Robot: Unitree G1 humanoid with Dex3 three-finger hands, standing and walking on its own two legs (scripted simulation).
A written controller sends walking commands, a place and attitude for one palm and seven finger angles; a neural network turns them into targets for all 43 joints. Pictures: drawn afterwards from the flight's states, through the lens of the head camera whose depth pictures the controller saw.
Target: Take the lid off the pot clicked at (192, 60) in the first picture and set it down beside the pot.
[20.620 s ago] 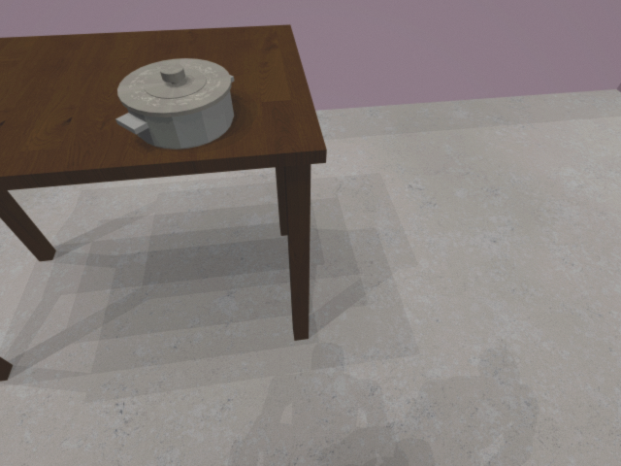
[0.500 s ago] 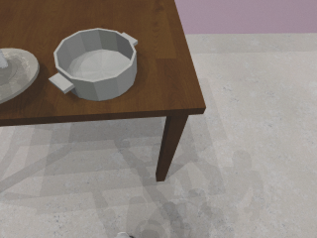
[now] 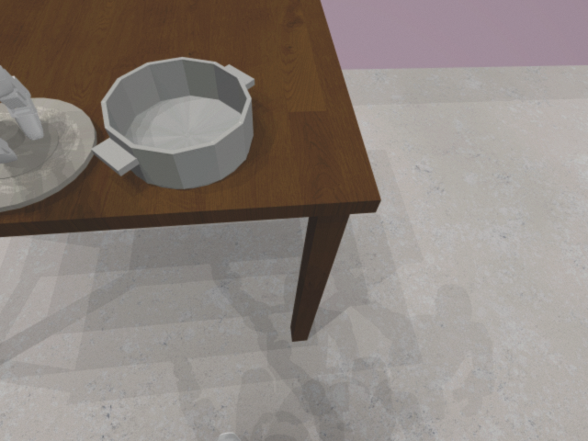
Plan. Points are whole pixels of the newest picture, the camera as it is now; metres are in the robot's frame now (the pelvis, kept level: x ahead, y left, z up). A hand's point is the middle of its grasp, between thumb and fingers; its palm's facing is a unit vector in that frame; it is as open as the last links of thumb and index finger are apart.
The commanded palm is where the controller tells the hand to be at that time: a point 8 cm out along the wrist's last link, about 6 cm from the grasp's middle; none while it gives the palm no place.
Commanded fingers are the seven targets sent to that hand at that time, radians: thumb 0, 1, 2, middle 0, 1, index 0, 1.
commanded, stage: open the fingers wide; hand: left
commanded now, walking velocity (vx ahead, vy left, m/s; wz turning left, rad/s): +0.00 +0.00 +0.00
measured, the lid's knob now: (3, 136) +0.50 +0.34 +0.12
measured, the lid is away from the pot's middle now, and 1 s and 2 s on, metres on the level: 0.22 0.24 0.24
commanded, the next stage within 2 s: raise the empty hand in 0.88 s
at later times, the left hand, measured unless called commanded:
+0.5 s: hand out of the picture +0.45 +0.34 +0.15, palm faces -0.40 -0.12 -0.91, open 8.3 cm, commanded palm +0.48 +0.35 +0.22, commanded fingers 0.00 0.01 0.75 -0.43 -0.80 -0.43 -0.80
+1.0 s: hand out of the picture +0.46 +0.35 +0.15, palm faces -0.40 -0.11 -0.91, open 11.0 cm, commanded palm +0.49 +0.35 +0.22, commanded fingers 0.00 -0.10 0.83 -0.43 -0.70 -0.43 -0.70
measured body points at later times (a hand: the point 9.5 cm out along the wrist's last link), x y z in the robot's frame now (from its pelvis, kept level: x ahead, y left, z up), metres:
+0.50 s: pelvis -0.01 +0.00 +0.00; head +0.08 +0.02 +0.44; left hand +0.47 +0.35 +0.20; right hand +0.03 -0.29 -0.12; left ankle +0.01 +0.10 -0.72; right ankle -0.05 -0.14 -0.72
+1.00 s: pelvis -0.01 +0.01 +0.00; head +0.07 +0.03 +0.44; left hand +0.48 +0.35 +0.20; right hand +0.00 -0.27 -0.12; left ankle +0.01 +0.10 -0.72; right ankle -0.05 -0.14 -0.72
